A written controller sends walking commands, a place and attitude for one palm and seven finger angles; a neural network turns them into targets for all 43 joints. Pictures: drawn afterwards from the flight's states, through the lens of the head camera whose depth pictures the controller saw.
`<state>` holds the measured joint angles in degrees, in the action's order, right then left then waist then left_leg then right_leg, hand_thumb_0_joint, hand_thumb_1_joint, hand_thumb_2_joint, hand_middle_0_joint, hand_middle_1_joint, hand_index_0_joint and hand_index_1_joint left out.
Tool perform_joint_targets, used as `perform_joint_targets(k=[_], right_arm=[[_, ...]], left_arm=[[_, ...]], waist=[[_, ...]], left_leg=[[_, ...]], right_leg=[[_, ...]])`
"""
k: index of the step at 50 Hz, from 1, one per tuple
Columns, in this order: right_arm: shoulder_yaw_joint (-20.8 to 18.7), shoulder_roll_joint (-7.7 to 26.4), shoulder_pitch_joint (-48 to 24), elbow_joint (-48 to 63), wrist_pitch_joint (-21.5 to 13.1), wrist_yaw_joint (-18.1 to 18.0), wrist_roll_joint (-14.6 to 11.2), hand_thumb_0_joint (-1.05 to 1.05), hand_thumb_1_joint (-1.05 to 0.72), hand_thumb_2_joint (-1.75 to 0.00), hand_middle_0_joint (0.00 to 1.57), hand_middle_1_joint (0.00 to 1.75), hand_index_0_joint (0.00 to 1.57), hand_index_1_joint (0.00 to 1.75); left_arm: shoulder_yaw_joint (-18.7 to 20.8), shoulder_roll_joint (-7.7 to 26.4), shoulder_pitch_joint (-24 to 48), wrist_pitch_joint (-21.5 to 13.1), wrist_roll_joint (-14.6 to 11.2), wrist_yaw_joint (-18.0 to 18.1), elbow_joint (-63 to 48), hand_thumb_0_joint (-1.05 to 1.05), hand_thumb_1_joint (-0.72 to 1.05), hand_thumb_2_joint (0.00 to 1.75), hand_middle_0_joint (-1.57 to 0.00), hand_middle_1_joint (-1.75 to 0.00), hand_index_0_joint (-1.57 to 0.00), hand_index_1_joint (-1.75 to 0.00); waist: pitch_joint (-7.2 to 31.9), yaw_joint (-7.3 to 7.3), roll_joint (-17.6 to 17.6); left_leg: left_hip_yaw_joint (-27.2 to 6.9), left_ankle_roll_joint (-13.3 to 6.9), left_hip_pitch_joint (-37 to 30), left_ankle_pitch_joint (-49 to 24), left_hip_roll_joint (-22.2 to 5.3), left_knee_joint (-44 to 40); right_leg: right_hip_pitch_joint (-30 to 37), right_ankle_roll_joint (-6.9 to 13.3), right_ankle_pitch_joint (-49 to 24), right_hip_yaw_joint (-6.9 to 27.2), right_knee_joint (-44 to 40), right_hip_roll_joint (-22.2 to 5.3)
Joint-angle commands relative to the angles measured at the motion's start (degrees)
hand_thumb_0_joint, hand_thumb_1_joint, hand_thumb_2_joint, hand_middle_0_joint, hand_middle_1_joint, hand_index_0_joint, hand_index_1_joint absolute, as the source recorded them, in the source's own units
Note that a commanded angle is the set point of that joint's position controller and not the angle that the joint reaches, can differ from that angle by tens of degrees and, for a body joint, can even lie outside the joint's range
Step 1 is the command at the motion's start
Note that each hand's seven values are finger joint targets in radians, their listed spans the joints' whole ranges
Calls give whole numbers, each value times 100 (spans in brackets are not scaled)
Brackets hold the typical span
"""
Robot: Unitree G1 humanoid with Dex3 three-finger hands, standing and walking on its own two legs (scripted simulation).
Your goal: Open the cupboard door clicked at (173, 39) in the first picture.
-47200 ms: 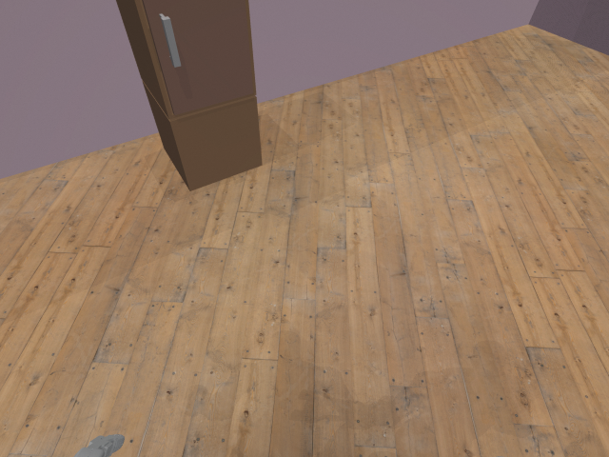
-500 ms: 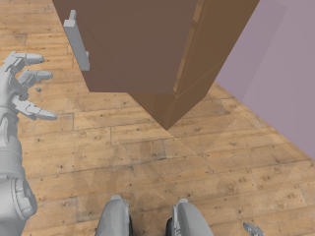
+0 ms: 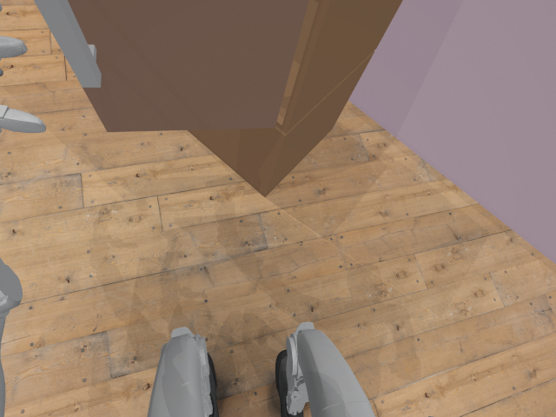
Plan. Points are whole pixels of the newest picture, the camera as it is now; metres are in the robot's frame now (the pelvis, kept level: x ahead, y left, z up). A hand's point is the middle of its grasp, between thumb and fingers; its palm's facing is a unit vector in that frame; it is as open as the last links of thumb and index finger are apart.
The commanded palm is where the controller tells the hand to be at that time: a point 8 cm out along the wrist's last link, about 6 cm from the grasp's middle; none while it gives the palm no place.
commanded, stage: move the hooked fingers beside the handle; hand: left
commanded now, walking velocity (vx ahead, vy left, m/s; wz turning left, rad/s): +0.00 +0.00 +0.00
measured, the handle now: (71, 23) +0.62 +0.22 +0.07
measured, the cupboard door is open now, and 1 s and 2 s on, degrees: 48 48 48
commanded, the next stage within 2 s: slide the fingers in behind the handle in 1.16 s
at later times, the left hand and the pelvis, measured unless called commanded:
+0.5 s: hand out of the picture +0.56 +0.29 +0.07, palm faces +0.06 -1.00 -0.03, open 14.0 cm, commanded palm +0.55 +0.31 +0.07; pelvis +0.01 +0.00 +0.00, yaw -1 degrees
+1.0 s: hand out of the picture +0.55 +0.29 +0.07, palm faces +0.04 -1.00 -0.05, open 14.0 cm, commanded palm +0.55 +0.31 +0.06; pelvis +0.01 +0.00 +0.00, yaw -1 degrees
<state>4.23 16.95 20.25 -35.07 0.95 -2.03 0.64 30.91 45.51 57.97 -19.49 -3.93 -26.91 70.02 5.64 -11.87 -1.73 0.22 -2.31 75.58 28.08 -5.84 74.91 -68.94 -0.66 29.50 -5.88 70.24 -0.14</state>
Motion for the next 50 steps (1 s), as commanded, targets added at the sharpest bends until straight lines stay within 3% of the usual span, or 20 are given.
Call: perform_joint_targets(k=[1,2,5,7,11,17,19,21,25,26,28,29,32,34,36,38,41,43,46,50], right_arm=[[-417,1236,1154,129,9,-57,8,0,-90,-90,20,30,20,30],[-399,1247,1154,136,38,-65,4,0,-90,-90,20,30,20,30],[-316,1229,1198,203,83,-79,-8,0,-90,-90,20,30,20,30],[-287,1263,1270,234,128,-100,23,0,-90,-90,20,30,20,30],[-342,1250,1372,277,193,-22,82,0,-90,-90,20,30,20,30],[-373,1243,1392,229,260,20,62,0,-90,-90,20,30,20,30],[-355,1237,1393,212,265,5,49,0,-90,-90,20,30,20,30],[-340,1231,1394,203,265,1,53,0,-90,-90,20,30,20,30],[-403,1193,1444,89,249,61,92,0,-90,-90,20,30,20,30],[-422,1199,1445,97,270,68,96,0,-90,-90,20,30,20,30],[-443,1189,1429,92,285,82,89,0,-90,-90,20,30,20,30],[-446,1183,1435,82,304,77,75,0,-90,-90,20,30,20,30],[-421,1183,1392,126,324,62,49,0,-90,-90,20,30,20,30],[-416,1183,1370,177,313,49,47,0,-90,-90,20,30,20,30],[-410,1177,1362,195,299,47,70,0,-90,-90,20,30,20,30],[-417,1143,1303,165,268,64,87,0,-90,-90,20,30,20,30],[-386,1156,1252,176,248,78,66,0,-90,-90,20,30,20,30],[-357,1152,1209,172,262,62,42,0,-90,-90,20,30,20,30],[-357,1179,1226,209,291,47,29,0,-90,-90,20,30,20,30],[-344,1183,1234,206,279,1,12,0,-90,-90,20,30,20,30]], left_arm=[[217,1867,2519,-434,-127,33,-1131,0,-50,30,-30,-120,-30,-120],[239,1949,2546,-347,-94,31,-937,0,-50,30,-30,-120,-30,-120],[49,1964,2814,-102,53,28,-638,0,-50,30,-30,-120,-30,-120],[132,2265,2931,-31,173,74,-709,0,-50,30,-30,-120,-30,-120],[329,2303,2523,-156,137,37,-1087,0,-50,30,-30,-120,-30,-120],[443,2325,2571,-123,8,-43,-1246,0,-50,30,-30,-120,-30,-120],[470,2386,2560,-73,20,-20,-1090,0,-50,30,-30,-120,-30,-120],[511,2532,2658,-123,84,3,-1191,0,-50,30,-30,-120,-30,-120],[210,2078,2818,-290,67,31,-1634,0,-50,30,-30,-120,-30,-120],[329,2116,2577,-284,38,21,-1602,0,-50,30,-30,-120,-30,-120],[197,1840,2396,-210,-65,-43,-1565,0,-50,30,-30,-120,-30,-120],[138,1704,2227,-118,-88,-73,-1328,0,-50,30,-30,-120,-30,-120],[-98,1449,2246,62,-99,-85,-1056,0,-50,30,-30,-120,-30,-120],[23,1597,2260,53,-74,10,-1084,0,-50,30,-30,-120,-30,-120],[235,1882,2382,-144,-58,107,-1386,0,-50,30,-30,-120,-30,-120],[282,1917,2568,-354,-65,195,-1605,0,-50,30,-30,-120,-30,-120],[455,2153,2433,-480,-35,240,-1328,0,-50,30,-30,-120,-30,-120],[276,2067,2558,-422,28,201,-1163,0,-50,30,-30,-120,-30,-120],[173,1989,2333,-315,66,83,-1040,0,-50,30,-30,-120,-30,-120],[-160,1554,2572,-156,-47,-37,-804,0,-50,30,-30,-120,-30,-120]], waist=[[3379,-63,-1434],[3204,-110,-1288],[2923,-203,-1410],[3103,-218,-1452],[3676,-29,-1789],[3578,-87,-1509],[3329,-149,-1275],[3400,-112,-1483],[3642,-124,-2083],[3766,-48,-2046],[3713,-69,-1942],[3523,-107,-1710],[3062,-179,-1555],[2984,-164,-1388],[3271,-81,-1523],[3367,-90,-1624],[3221,-64,-1517],[3099,-155,-1495],[3271,-80,-1673],[2970,-301,-1372]], left_leg=[[-781,83,-3746,-2239,125,-767],[-730,49,-3462,-2048,127,-735],[-712,20,-3220,-1909,143,-723],[-701,9,-3196,-2032,123,-661],[-813,108,-3839,-2778,78,-650],[-720,42,-3549,-2529,98,-665],[-668,-6,-3250,-2286,107,-648],[-669,7,-3322,-2367,106,-635],[-870,119,-4242,-2902,55,-700],[-872,134,-4343,-3077,54,-701],[-842,115,-4312,-3155,70,-714],[-809,92,-4163,-3072,76,-729],[-765,63,-3876,-2714,91,-799],[-724,42,-3675,-2476,107,-813],[-712,50,-3783,-2724,119,-769],[-673,60,-3801,-2727,118,-709],[-641,52,-3588,-2610,125,-697],[-598,25,-3374,-2386,138,-666],[-681,69,-3692,-2607,121,-700],[-717,12,-3417,-2186,120,-659]], right_leg=[[227,197,-1219,136,-771,345],[271,176,-1166,154,-791,341],[192,181,-1129,133,-767,339],[257,163,-1223,142,-749,331],[186,203,-1489,76,-662,355],[497,159,-1542,115,-768,394],[577,137,-1478,146,-824,402],[539,159,-1488,153,-781,406],[97,222,-1511,71,-777,402],[187,220,-1587,59,-792,404],[287,204,-1691,66,-854,400],[330,192,-1712,59,-894,403],[236,172,-1565,43,-943,394],[330,166,-1498,65,-965,396],[480,192,-1632,104,-899,397],[504,188,-1657,143,-884,402],[648,205,-1626,164,-862,422],[629,182,-1544,179,-863,404],[478,207,-1578,126,-808,394],[186,181,-1360,111,-817,397]])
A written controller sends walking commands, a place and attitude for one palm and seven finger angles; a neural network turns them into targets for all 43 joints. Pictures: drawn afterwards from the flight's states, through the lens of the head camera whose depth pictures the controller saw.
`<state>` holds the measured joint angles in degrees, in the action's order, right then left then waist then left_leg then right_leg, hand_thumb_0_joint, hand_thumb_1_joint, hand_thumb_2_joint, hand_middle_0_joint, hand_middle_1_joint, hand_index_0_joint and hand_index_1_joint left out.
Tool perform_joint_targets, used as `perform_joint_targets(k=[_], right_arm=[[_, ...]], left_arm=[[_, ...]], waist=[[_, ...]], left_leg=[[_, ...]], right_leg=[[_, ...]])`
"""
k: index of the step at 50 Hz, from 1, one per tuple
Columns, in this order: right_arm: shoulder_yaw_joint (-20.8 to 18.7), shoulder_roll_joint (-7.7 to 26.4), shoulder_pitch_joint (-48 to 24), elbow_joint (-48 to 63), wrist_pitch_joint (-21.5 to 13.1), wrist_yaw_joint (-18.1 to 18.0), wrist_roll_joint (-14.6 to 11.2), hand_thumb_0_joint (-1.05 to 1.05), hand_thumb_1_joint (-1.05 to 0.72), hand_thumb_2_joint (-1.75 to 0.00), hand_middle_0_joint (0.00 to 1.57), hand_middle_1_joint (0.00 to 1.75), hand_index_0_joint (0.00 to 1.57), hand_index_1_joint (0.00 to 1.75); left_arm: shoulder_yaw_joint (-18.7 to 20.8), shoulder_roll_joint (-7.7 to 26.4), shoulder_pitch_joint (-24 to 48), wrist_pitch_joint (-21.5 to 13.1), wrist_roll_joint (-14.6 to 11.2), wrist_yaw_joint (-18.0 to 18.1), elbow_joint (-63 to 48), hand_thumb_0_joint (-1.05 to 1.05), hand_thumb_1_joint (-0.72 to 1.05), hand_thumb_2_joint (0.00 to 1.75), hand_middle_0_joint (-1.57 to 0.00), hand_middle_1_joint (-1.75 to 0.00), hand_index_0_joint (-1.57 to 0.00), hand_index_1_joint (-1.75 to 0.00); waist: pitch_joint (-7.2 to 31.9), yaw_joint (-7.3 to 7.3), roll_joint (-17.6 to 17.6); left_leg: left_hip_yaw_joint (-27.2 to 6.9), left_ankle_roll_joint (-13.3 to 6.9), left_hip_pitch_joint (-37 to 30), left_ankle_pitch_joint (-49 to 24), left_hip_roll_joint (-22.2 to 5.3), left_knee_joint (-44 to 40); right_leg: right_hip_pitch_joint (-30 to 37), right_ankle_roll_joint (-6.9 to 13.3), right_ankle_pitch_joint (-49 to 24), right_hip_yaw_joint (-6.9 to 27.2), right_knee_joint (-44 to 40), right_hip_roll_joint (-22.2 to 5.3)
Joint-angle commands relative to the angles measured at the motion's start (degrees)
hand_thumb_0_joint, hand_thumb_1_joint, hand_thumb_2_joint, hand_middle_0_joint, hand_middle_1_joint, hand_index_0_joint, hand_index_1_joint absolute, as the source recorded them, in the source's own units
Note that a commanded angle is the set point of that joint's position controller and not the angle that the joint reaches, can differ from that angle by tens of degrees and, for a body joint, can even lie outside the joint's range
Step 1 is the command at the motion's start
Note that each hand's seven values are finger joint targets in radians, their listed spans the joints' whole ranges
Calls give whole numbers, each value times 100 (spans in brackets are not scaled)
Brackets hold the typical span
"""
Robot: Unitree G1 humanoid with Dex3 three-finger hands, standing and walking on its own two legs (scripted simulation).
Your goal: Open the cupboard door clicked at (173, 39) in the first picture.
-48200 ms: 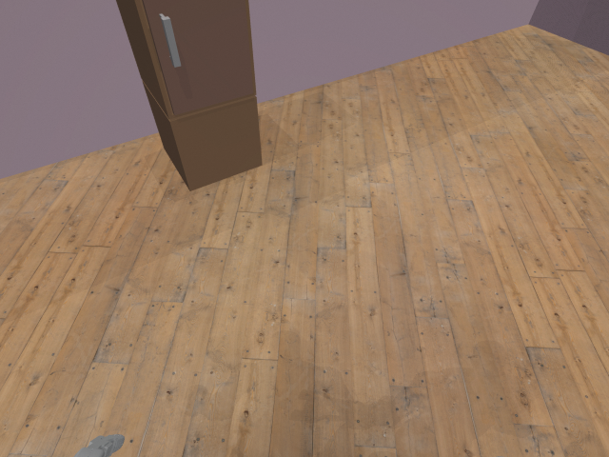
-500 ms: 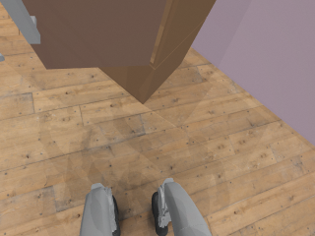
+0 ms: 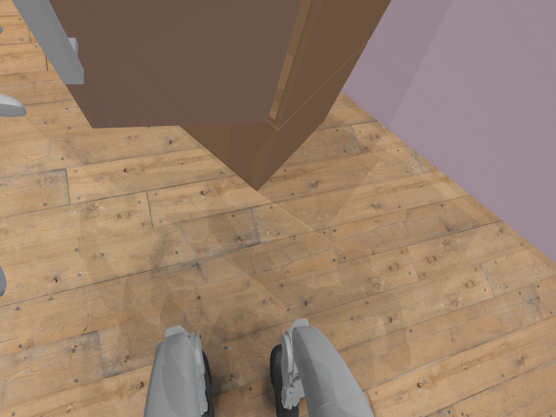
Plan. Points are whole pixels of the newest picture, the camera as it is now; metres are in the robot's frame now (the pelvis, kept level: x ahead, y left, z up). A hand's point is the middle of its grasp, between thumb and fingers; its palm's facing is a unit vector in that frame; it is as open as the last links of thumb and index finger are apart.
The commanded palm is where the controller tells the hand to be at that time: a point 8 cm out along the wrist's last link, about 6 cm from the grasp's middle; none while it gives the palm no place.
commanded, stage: move the hooked fingers beside the handle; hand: left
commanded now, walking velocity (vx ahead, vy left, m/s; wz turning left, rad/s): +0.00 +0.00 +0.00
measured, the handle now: (49, 16) +0.60 +0.23 +0.07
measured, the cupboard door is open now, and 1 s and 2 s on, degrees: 48 48 48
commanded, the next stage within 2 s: slide the fingers in behind the handle in 0.16 s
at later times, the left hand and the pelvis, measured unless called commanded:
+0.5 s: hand out of the picture +0.56 +0.28 +0.06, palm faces +0.04 -1.00 -0.01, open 14.0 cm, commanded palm +0.55 +0.29 +0.06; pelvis +0.00 +0.00 -0.01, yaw -1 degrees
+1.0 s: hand (39, 52) +0.56 +0.24 +0.06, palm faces +0.04 -1.00 +0.00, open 14.0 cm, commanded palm +0.54 +0.26 +0.06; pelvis +0.01 +0.00 +0.00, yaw +0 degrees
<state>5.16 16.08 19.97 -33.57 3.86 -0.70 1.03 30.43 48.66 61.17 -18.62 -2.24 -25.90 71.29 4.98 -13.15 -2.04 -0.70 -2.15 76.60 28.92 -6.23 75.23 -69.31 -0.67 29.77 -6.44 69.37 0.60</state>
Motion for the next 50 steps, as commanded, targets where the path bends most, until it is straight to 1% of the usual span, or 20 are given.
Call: perform_joint_targets(k=[1,2,3,5,7,10,13,17,19,22,24,26,31,32,36,38,41,44,48,50], right_arm=[[-430,1309,1259,54,-12,-150,-31,0,-90,-90,20,30,20,30],[-428,1306,1244,35,-32,-163,-26,0,-90,-90,20,30,20,30],[-419,1324,1261,22,-56,-186,-17,0,-90,-90,20,30,20,30],[-384,1329,1295,37,-91,-186,-3,0,-90,-90,20,30,20,30],[-382,1305,1314,10,-90,-156,30,0,-90,-90,20,30,20,30],[-364,1297,1324,38,-50,-119,25,0,-90,-90,20,30,20,30],[-374,1299,1334,41,-13,-122,19,0,-90,-90,20,30,20,30],[-435,1312,1438,-16,-11,-117,46,0,-90,-90,20,30,20,30],[-443,1299,1442,-38,-36,-108,53,0,-90,-90,20,30,20,30],[-452,1280,1455,-85,-51,-86,54,0,-90,-90,20,30,20,30],[-443,1253,1453,-86,-63,-77,55,0,-90,-90,20,30,20,30],[-444,1253,1470,-45,-54,-65,59,0,-90,-90,20,30,20,30],[-463,1224,1471,-62,-48,-25,73,0,-90,-90,20,30,20,30],[-478,1199,1460,-75,-55,-9,74,0,-90,-90,20,30,20,30],[-514,1197,1469,-118,-55,13,86,0,-90,-90,20,30,20,30],[-542,1189,1469,-150,-50,9,88,0,-90,-90,20,30,20,30],[-567,1160,1464,-193,-63,38,92,0,-90,-90,20,30,20,30],[-545,1165,1433,-173,-46,20,79,0,-90,-90,20,30,20,30],[-526,1120,1387,-128,-51,52,94,0,-90,-90,20,30,20,30],[-531,1131,1409,-119,-60,68,115,0,-90,-90,20,30,20,30]], left_arm=[[2,1449,2353,-237,-203,-136,-918,0,-50,30,-30,-120,-30,-120],[-80,1383,2585,-237,-223,-126,-957,0,-50,30,-30,-120,-30,-120],[123,1648,2723,-276,-242,-97,-1041,0,-50,30,-30,-120,-30,-120],[410,2084,2698,-378,-190,-54,-1124,0,-50,30,-30,-120,-30,-120],[335,2068,2786,-435,-102,-4,-1323,0,-50,30,-30,-120,-30,-120],[375,2115,2539,-373,0,40,-1157,0,-50,30,-30,-120,-30,-120],[142,1873,2613,-159,26,23,-1096,0,-50,30,-30,-120,-30,-120],[134,1736,2704,-113,-58,-17,-1443,0,-50,30,-30,-120,-30,-120],[187,1686,2635,-121,-132,-1,-1448,0,-50,30,-30,-120,-30,-120],[82,1478,2640,-142,-141,77,-1444,0,-50,30,-30,-120,-30,-120],[69,1435,2536,-105,-110,149,-1291,0,-50,30,-30,-120,-30,-120],[127,1473,2376,-112,-73,214,-1298,0,-50,30,-30,-120,-30,-120],[37,1300,2358,-219,-48,353,-1412,0,-50,30,-30,-120,-30,-120],[-129,1062,2404,-228,-62,355,-1437,0,-50,30,-30,-120,-30,-120],[-152,904,2395,-331,-124,363,-1548,0,-50,30,-30,-120,-30,-120],[-192,778,2383,-355,-163,367,-1567,0,-50,30,-30,-120,-30,-120],[-319,507,2467,-419,-212,411,-1691,0,-50,30,-30,-120,-30,-120],[-54,752,2252,-396,-243,506,-1444,0,-50,30,-30,-120,-30,-120],[-224,584,2394,-437,-90,721,-1445,0,-50,30,-30,-120,-30,-120],[-53,820,2476,-575,-46,822,-1680,0,-50,30,-30,-120,-30,-120]], waist=[[3076,-152,-1310],[3080,-241,-1317],[3218,-224,-1226],[3446,-95,-1437],[3694,-78,-1754],[3580,-25,-1772],[3442,-113,-1795],[3788,-117,-1827],[3743,-128,-1586],[3558,-136,-1699],[3423,-144,-1539],[3438,-61,-1634],[3376,-71,-1589],[3365,-131,-1619],[3506,-93,-1662],[3516,-117,-1537],[3575,-118,-1708],[3411,-54,-1338],[3266,-83,-1467],[3506,-18,-1546]], left_leg=[[-630,9,-3442,-2154,151,-683],[-632,-9,-3351,-2022,156,-649],[-615,-33,-3213,-1956,165,-585],[-602,-31,-3164,-2093,177,-520],[-615,-4,-3430,-2396,172,-470],[-683,24,-3534,-2462,143,-503],[-679,21,-3500,-2300,130,-545],[-784,53,-3890,-2639,109,-565],[-723,15,-3663,-2525,129,-541],[-754,43,-3787,-2472,115,-622],[-671,10,-3522,-2325,133,-600],[-670,33,-3629,-2472,137,-648],[-648,43,-3692,-2572,136,-679],[-642,38,-3731,-2593,145,-684],[-676,63,-3928,-2717,146,-709],[-669,60,-3945,-2735,147,-707],[-707,79,-4177,-2875,157,-728],[-603,41,-3733,-2629,186,-732],[-580,49,-3721,-2485,190,-763],[-609,56,-3855,-2641,186,-748]], right_leg=[[216,172,-1308,160,-704,316],[149,164,-1247,176,-704,316],[276,151,-1237,208,-681,311],[369,192,-1291,238,-577,323],[329,193,-1431,233,-543,305],[210,216,-1385,166,-497,321],[132,184,-1332,147,-557,315],[92,193,-1486,108,-554,320],[282,172,-1511,145,-606,333],[103,189,-1413,123,-639,330],[240,174,-1412,152,-669,333],[264,193,-1452,144,-665,328],[319,201,-1523,146,-690,334],[302,194,-1563,150,-717,336],[301,209,-1595,136,-709,330],[357,206,-1638,144,-738,331],[234,213,-1656,134,-749,320],[570,198,-1668,172,-781,324],[436,203,-1525,176,-771,311],[514,225,-1598,191,-707,315]])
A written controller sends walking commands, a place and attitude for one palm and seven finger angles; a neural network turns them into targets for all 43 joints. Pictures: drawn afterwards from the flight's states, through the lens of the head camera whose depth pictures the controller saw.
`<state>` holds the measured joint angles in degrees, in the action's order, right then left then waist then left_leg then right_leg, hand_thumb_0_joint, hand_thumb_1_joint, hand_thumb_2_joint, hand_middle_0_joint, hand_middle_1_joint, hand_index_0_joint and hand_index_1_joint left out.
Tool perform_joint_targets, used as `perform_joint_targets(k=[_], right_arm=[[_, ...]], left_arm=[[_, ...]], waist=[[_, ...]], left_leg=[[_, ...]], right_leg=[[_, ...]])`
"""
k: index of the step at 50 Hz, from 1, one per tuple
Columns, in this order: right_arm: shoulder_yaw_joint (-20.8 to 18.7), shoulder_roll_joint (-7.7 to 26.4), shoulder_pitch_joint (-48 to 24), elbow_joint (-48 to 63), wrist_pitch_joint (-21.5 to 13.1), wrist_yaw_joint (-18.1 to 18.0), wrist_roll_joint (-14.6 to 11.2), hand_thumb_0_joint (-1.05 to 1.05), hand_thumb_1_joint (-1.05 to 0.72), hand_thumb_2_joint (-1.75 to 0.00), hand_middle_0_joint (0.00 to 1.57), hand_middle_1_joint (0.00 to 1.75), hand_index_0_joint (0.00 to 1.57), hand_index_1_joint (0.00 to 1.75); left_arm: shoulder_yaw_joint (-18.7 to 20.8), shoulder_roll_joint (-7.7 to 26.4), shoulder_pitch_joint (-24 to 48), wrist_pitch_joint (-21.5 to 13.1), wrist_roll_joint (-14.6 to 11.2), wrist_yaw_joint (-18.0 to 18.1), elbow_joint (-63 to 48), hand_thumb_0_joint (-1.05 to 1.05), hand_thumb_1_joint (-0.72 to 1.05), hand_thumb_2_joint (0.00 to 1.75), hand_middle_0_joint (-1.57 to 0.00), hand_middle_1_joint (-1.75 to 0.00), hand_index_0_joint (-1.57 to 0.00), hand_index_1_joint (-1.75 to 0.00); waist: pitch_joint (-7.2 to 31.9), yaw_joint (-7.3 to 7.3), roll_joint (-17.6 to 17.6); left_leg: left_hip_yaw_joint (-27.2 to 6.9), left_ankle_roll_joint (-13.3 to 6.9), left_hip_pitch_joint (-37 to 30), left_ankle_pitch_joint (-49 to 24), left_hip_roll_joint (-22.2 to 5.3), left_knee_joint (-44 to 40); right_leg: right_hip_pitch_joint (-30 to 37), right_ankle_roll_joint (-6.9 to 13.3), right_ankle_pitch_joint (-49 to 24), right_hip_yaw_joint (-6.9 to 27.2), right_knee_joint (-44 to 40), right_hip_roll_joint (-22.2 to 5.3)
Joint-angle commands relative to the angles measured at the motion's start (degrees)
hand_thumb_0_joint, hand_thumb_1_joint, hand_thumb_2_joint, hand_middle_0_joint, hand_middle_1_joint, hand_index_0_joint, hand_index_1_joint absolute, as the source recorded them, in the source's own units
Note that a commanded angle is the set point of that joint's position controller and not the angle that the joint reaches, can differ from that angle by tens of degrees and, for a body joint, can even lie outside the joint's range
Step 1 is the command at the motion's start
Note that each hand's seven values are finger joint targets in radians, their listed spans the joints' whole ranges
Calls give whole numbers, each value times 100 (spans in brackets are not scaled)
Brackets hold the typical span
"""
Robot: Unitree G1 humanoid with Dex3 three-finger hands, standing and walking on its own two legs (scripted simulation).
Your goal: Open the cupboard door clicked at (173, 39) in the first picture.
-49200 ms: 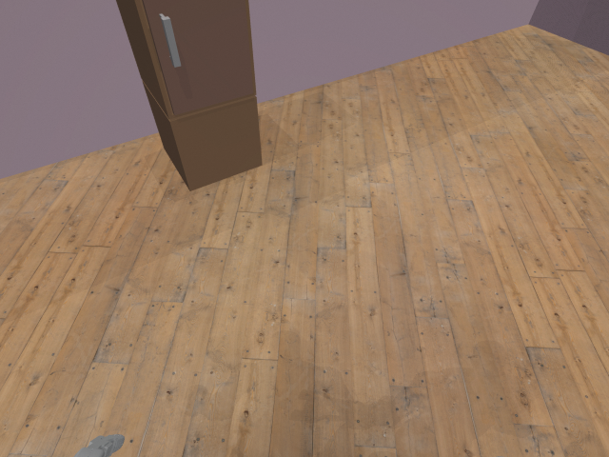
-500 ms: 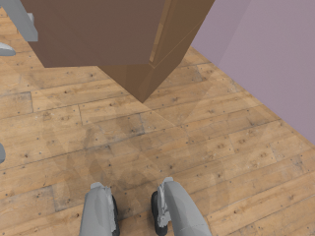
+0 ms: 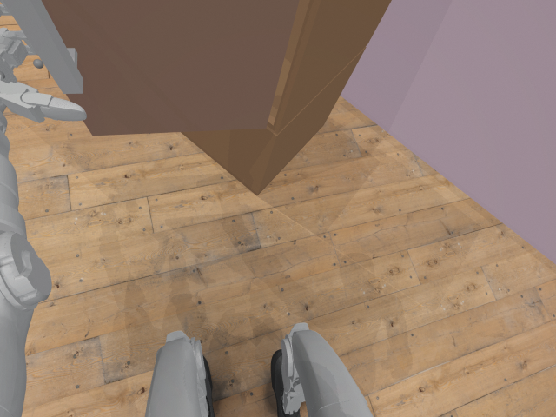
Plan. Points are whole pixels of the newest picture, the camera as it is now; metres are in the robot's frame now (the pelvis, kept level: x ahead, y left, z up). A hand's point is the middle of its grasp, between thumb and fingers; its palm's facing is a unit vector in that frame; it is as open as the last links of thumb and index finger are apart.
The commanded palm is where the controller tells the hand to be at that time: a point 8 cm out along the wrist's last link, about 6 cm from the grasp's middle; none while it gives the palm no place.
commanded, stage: slide the fingers in behind the handle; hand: left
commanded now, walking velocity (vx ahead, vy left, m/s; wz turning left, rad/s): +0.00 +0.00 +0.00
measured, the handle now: (48, 27) +0.60 +0.23 +0.06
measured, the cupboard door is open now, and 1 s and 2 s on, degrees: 48 48 51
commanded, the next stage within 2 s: close the thumb around the handle in 0.86 s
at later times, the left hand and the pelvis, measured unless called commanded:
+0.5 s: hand (70, 60) +0.55 +0.20 +0.06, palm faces +0.06 -1.00 -0.03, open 14.0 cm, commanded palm +0.53 +0.23 +0.06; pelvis +0.00 -0.01 +0.00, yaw +0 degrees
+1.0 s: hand (66, 64) +0.55 +0.21 +0.06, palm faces +0.06 -1.00 -0.02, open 14.0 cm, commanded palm +0.54 +0.24 +0.06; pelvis +0.00 -0.01 +0.00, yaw +0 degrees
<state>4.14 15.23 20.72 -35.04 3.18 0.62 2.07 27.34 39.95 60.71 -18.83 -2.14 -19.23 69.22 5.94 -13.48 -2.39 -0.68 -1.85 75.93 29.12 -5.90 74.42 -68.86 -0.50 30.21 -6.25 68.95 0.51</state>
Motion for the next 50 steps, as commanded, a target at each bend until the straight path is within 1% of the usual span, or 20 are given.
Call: perform_joint_targets(k=[1,3,4,7,14,17,19,21,22,23,28,30,31,36,40,43,44,45,48,50], right_arm=[[-440,1198,1316,59,15,-50,16,0,-90,-90,20,30,20,30],[-450,1162,1291,27,-3,-15,28,0,-90,-90,20,30,20,30],[-468,1164,1295,19,3,-12,12,0,-90,-90,20,30,20,30],[-473,1165,1285,-11,26,-17,-15,0,-90,-90,20,30,20,30],[-462,1133,1301,-1,20,-32,-4,0,-90,-90,20,30,20,30],[-453,1140,1307,20,6,-46,3,0,-90,-90,20,30,20,30],[-441,1115,1295,25,-16,-31,9,0,-90,-90,20,30,20,30],[-458,1117,1313,45,-20,-21,21,0,-90,-90,20,30,20,30],[-462,1109,1288,67,-13,-9,19,0,-90,-90,20,30,20,30],[-481,1083,1276,57,-20,10,21,0,-90,-90,20,30,20,30],[-483,1111,1249,10,8,1,-23,0,-90,-90,20,30,20,30],[-471,1124,1260,-14,-13,-33,-37,0,-90,-90,20,30,20,30],[-463,1138,1271,-18,-19,-56,-45,0,-90,-90,20,30,20,30],[-491,1127,1272,-63,-63,-48,-9,0,-90,-90,20,30,20,30],[-463,1127,1273,-25,-44,-41,-26,0,-90,-90,20,30,20,30],[-441,1155,1249,18,-30,-69,-35,0,-90,-90,20,30,20,30],[-435,1153,1239,15,-39,-77,-33,0,-90,-90,20,30,20,30],[-430,1168,1269,22,-50,-85,-21,0,-90,-90,20,30,20,30],[-461,1146,1250,3,-83,-55,8,0,-90,-90,20,30,20,30],[-469,1154,1282,-40,-84,-42,11,0,-90,-90,20,30,20,30]], left_arm=[[251,1645,2482,-607,-41,193,-1557,0,-50,30,-30,-120,-30,-120],[160,1428,2466,-668,-78,224,-1592,0,-50,30,-30,-120,-30,-120],[140,1358,2364,-662,-85,215,-1477,0,-50,30,-30,-120,-30,-120],[-31,1116,2374,-624,-134,173,-1307,0,-50,30,-30,-120,-30,-120],[-80,962,2342,-526,-146,302,-1137,0,-50,30,-30,-120,-30,-120],[131,1223,2411,-614,-114,424,-1167,0,-50,30,-30,-120,-30,-120],[102,1211,2456,-653,-71,477,-1171,0,-50,30,-30,-120,-30,-120],[255,1383,2388,-758,-35,519,-1292,0,-50,30,-30,-120,-30,-120],[211,1348,2334,-797,-18,527,-1401,0,-50,30,-30,-120,-30,-120],[19,1075,2363,-820,-23,518,-1482,0,-50,30,-30,-120,-30,-120],[-83,954,2310,-723,-82,455,-1266,0,-50,30,-30,-120,-30,-120],[-27,1051,2476,-679,-123,427,-1177,0,-50,30,-30,-120,-30,-120],[76,1204,2461,-647,-125,423,-1082,0,-50,30,-30,-120,-30,-120],[-9,1056,2429,-799,-128,401,-1298,0,-50,30,-30,-120,-30,-120],[-72,975,2271,-679,-116,396,-913,0,-50,30,-30,-120,-30,-120],[-36,1167,2419,-567,-56,420,-837,0,-50,30,-30,-120,-30,-120],[-51,1185,2519,-567,-57,425,-890,0,-50,30,-30,-120,-30,-120],[122,1396,2564,-636,-52,445,-1008,0,-50,30,-30,-120,-30,-120],[48,1270,2669,-812,-70,433,-1381,0,-50,30,-30,-120,-30,-120],[48,1198,2575,-849,-100,420,-1283,0,-39,35,-31,-121,-31,-121]], waist=[[3579,63,-1619],[3632,28,-1553],[3530,-14,-1320],[3350,-65,-1289],[3185,-66,-1043],[3247,-23,-950],[3292,-28,-928],[3480,62,-1057],[3594,98,-1181],[3644,53,-1235],[3315,-20,-1011],[3164,-99,-842],[3202,-65,-793],[3481,-1,-1195],[3104,-52,-973],[3024,-85,-854],[3050,-120,-900],[3161,-52,-972],[3666,-8,-1325],[3599,-49,-1289]], left_leg=[[-609,48,-3903,-2807,162,-666],[-582,41,-3894,-2894,167,-622],[-558,25,-3780,-2799,173,-619],[-545,24,-3681,-2650,180,-660],[-448,-23,-3334,-2302,217,-675],[-409,-39,-3147,-2271,227,-643],[-368,-56,-2990,-2227,246,-600],[-350,-39,-3100,-2400,247,-587],[-341,-26,-3184,-2478,255,-590],[-344,-21,-3316,-2539,259,-585],[-345,-27,-3146,-2188,246,-649],[-308,-79,-2888,-1938,258,-625],[-293,-79,-2768,-1932,268,-617],[-381,-26,-3320,-2320,242,-595],[-356,-54,-2997,-2101,257,-610],[-324,-72,-2724,-1879,258,-596],[-311,-85,-2696,-1862,256,-572],[-358,-71,-2829,-1963,251,-573],[-403,-28,-3283,-2363,240,-520],[-456,-24,-3422,-2485,221,-524]], right_leg=[[516,212,-1721,176,-653,321],[605,194,-1860,186,-664,327],[667,180,-1871,202,-704,337],[621,173,-1801,195,-731,334],[753,148,-1679,246,-793,322],[934,145,-1748,288,-756,317],[1037,138,-1786,318,-723,314],[1162,153,-1956,338,-675,316],[1188,158,-2015,342,-662,307],[1120,159,-2058,343,-672,306],[1079,134,-1820,331,-774,315],[1145,123,-1712,393,-828,326],[1263,113,-1754,412,-821,316],[925,160,-1821,335,-733,306],[923,150,-1697,336,-757,315],[990,122,-1582,367,-777,302],[984,119,-1587,381,-779,302],[957,148,-1597,365,-719,302],[893,165,-1811,345,-651,306],[740,176,-1822,301,-624,313]])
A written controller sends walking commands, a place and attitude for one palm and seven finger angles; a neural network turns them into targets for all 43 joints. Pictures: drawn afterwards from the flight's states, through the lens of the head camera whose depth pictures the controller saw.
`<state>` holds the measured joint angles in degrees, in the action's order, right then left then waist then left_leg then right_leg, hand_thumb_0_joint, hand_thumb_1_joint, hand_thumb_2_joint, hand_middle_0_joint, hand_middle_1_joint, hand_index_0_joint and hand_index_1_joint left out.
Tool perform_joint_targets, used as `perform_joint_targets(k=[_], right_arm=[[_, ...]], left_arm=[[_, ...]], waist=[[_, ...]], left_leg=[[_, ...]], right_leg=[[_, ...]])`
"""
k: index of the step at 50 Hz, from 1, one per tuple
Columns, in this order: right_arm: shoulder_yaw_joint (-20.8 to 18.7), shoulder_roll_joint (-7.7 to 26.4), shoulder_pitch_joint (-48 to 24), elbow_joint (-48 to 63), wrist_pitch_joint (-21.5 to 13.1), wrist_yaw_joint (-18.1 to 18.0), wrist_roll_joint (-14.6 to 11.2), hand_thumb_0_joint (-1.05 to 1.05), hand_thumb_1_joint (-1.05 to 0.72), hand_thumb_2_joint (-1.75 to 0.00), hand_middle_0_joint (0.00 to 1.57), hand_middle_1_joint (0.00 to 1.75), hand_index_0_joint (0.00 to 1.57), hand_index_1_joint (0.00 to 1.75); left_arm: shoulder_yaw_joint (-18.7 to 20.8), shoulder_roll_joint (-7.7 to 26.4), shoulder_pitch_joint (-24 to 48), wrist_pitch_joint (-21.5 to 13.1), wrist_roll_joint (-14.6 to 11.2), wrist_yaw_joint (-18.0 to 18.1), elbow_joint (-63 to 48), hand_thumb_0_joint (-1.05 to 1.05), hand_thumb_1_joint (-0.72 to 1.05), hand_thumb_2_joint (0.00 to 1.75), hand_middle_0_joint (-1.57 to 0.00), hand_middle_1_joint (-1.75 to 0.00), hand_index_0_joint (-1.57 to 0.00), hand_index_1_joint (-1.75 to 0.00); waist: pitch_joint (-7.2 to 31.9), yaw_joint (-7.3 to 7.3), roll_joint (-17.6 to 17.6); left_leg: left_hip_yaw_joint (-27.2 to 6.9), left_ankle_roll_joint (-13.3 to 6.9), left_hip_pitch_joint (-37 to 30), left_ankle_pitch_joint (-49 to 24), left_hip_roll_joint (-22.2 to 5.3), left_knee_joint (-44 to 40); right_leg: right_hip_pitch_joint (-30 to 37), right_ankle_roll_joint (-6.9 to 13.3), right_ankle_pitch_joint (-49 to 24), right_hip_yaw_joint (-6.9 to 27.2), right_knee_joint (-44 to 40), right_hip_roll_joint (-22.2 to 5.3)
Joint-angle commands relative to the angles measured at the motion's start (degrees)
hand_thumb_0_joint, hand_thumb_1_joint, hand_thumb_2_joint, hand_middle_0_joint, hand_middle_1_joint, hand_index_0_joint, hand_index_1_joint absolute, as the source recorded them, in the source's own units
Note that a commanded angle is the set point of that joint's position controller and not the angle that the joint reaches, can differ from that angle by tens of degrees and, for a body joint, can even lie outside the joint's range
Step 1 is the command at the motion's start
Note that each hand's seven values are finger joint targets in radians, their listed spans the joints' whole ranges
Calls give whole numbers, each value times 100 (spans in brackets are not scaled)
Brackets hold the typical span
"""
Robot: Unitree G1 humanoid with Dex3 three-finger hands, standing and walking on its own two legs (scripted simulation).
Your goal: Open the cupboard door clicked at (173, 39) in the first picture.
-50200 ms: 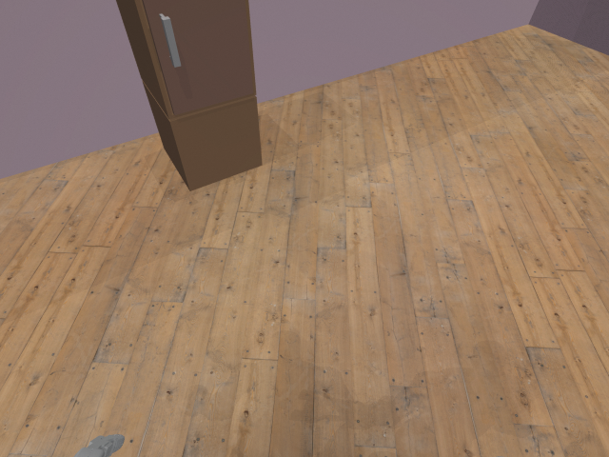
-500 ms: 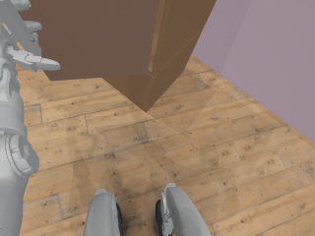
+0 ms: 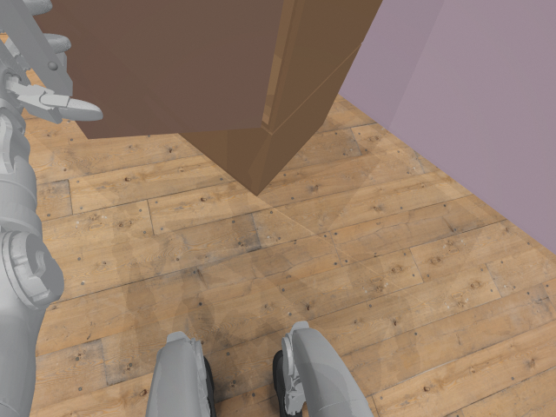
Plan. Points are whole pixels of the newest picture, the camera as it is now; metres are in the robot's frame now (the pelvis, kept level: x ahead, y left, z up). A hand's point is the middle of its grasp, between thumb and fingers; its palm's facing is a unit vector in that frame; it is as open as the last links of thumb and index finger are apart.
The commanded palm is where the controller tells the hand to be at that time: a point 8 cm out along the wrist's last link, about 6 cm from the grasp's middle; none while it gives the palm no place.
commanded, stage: close the thumb around the handle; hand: left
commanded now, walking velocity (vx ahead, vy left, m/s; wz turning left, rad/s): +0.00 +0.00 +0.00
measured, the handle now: (34, 31) +0.60 +0.24 +0.07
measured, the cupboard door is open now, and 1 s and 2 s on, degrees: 48 51 98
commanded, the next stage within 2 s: pull the door open along its arc in 0.66 s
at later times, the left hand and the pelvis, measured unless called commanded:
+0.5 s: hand (56, 61) +0.56 +0.21 +0.07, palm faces +0.05 -1.00 -0.02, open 6.8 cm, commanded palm +0.54 +0.24 +0.06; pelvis +0.01 +0.01 +0.01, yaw +0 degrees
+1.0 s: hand (59, 70) +0.55 +0.21 +0.07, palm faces +0.07 -1.00 -0.02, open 5.6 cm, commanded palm +0.50 +0.24 +0.06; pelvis +0.01 +0.00 +0.01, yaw +0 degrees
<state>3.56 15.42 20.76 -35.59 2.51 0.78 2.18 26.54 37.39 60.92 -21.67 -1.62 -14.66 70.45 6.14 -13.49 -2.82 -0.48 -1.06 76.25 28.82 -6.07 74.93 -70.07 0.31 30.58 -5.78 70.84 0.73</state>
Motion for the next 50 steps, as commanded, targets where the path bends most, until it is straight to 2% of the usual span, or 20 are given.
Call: perform_joint_targets(k=[1,3,6,9,12,15,16,17,20,23,25,27,28,34,36,38,39,45,49,50], right_arm=[[-410,1147,1261,1,-3,-57,-1,0,-90,-90,20,30,20,30],[-407,1155,1268,8,25,-58,-16,0,-90,-90,20,30,20,30],[-412,1183,1299,31,49,-74,-21,0,-90,-90,20,30,20,30],[-383,1156,1298,16,47,-85,-21,0,-90,-90,20,30,20,30],[-430,1136,1324,-11,26,-63,9,0,-90,-90,20,30,20,30],[-437,1136,1363,-53,28,-38,33,0,-90,-90,20,30,20,30],[-448,1154,1361,-46,48,-38,27,0,-90,-90,20,30,20,30],[-443,1125,1345,-42,59,-26,14,0,-90,-90,20,30,20,30],[-445,1136,1374,-46,79,-19,25,0,-90,-90,20,30,20,30],[-447,1136,1363,-2,100,-22,42,0,-90,-90,20,30,20,30],[-447,1131,1380,-9,77,-15,66,0,-90,-90,20,30,20,30],[-429,1114,1366,2,95,-5,58,0,-90,-90,20,30,20,30],[-436,1102,1333,-3,90,-2,61,0,-90,-90,20,30,20,30],[-465,1084,1310,6,112,22,49,0,-90,-90,20,30,20,30],[-455,1103,1312,-2,133,10,45,0,-90,-90,20,30,20,30],[-455,1075,1273,-1,126,12,23,0,-90,-90,20,30,20,30],[-443,1110,1272,-40,129,-16,23,0,-90,-90,20,30,20,30],[-475,1074,1219,93,144,-4,-3,0,-90,-90,20,30,20,30],[-510,1022,1106,229,161,15,-67,0,-90,-90,20,30,20,30],[-517,1016,1116,254,154,17,-73,0,-90,-90,20,30,20,30]], left_arm=[[109,1455,2594,-547,-153,-44,-1406,0,-33,37,-31,-122,-31,-122],[38,1365,2506,-427,-142,-64,-1235,0,-22,42,-32,-123,-32,-123],[171,1521,2397,-328,-141,-80,-1264,0,-5,49,-33,-125,-33,-125],[133,1493,2484,-267,-145,-70,-1212,0,12,56,-34,-127,-34,-127],[19,1303,2610,-423,-123,-33,-1563,0,28,64,-36,-128,-36,-128],[7,1166,2547,-495,-183,-5,-1505,0,45,71,-37,-130,-37,-130],[77,1244,2454,-482,-168,11,-1473,0,51,73,-37,-131,-37,-131],[-128,970,2377,-420,-162,4,-1317,0,56,76,-38,-131,-38,-131],[-208,881,2429,-337,-97,75,-1217,0,73,83,-39,-133,-39,-133],[-54,1013,2436,-358,-87,189,-1284,0,90,90,-40,-135,-40,-135],[83,1159,2518,-467,-90,250,-1397,0,90,90,-40,-135,-40,-135],[12,1100,2376,-497,-40,259,-1249,0,90,90,-40,-135,-40,-135],[-98,1023,2499,-528,-23,246,-1369,0,90,90,-40,-135,-40,-135],[-60,1027,2269,-636,-62,163,-1604,0,90,90,-40,-135,-40,-135],[-13,1136,2273,-647,-49,161,-1569,0,90,90,-40,-135,-40,-135],[-131,990,2315,-618,-54,157,-1494,0,90,90,-40,-135,-40,-135],[12,1272,2540,-617,-16,181,-1465,0,90,90,-40,-135,-40,-135],[29,1039,1568,-650,-169,40,-1622,0,90,90,-40,-135,-40,-135],[3,822,825,-600,-336,-42,-1893,0,90,90,-40,-135,-40,-135],[32,804,648,-642,-374,-36,-2053,0,90,90,-40,-135,-40,-135]], waist=[[3519,-53,-1280],[3371,-78,-1177],[3516,-13,-1141],[3311,-70,-991],[3621,-31,-1435],[3519,-70,-1287],[3551,-15,-1300],[3401,-76,-1213],[3169,-92,-1290],[3286,-57,-1123],[3384,-39,-1152],[3276,-44,-982],[3292,-88,-1087],[3580,58,-1243],[3508,46,-1189],[3341,-9,-1079],[3287,-66,-1036],[3560,234,-1135],[3538,387,-768],[3630,453,-875]], left_leg=[[-480,-89,-3457,-2432,226,-585],[-482,-93,-3358,-2287,229,-629],[-477,-91,-3393,-2362,230,-653],[-462,-114,-3176,-2233,234,-648],[-571,-45,-3794,-2614,208,-666],[-641,-32,-3923,-2768,192,-699],[-635,-16,-3931,-2794,191,-714],[-613,-26,-3849,-2682,204,-734],[-661,-14,-3881,-2508,193,-818],[-640,-19,-3801,-2524,209,-805],[-616,-31,-3807,-2624,218,-768],[-575,-42,-3625,-2563,229,-751],[-544,-53,-3633,-2536,233,-736],[-504,-33,-3830,-2777,251,-735],[-512,-32,-3789,-2782,239,-743],[-471,-60,-3596,-2555,262,-739],[-466,-75,-3471,-2423,244,-699],[-401,-51,-3729,-2753,282,-804],[-271,-74,-3541,-2741,323,-895],[-265,-69,-3675,-2925,331,-936]], right_leg=[[844,82,-1840,246,-831,287],[838,75,-1737,229,-874,286],[930,72,-1813,223,-868,285],[957,58,-1761,222,-892,293],[655,102,-1802,170,-838,288],[597,108,-1824,126,-835,303],[634,105,-1842,126,-846,295],[600,96,-1786,121,-886,299],[401,118,-1596,86,-890,282],[558,102,-1660,97,-901,280],[649,105,-1759,126,-872,285],[746,96,-1786,136,-889,291],[739,85,-1793,160,-904,281],[960,105,-2044,188,-896,289],[974,101,-2061,193,-890,284],[1023,83,-1995,220,-945,296],[994,76,-1913,240,-948,296],[1297,111,-2203,234,-910,286],[1797,60,-2520,273,-998,282],[1871,78,-2657,278,-982,279]])
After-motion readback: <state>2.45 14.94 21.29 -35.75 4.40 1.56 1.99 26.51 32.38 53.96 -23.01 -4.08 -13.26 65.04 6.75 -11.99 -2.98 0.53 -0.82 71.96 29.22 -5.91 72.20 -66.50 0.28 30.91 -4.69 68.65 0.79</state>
